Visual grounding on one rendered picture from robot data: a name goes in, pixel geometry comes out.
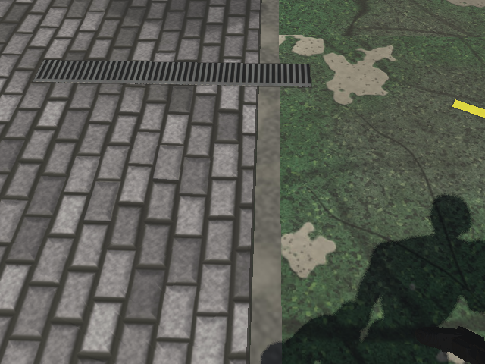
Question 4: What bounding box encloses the right robot hand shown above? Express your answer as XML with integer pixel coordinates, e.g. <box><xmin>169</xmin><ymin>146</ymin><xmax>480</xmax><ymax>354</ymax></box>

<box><xmin>415</xmin><ymin>326</ymin><xmax>485</xmax><ymax>364</ymax></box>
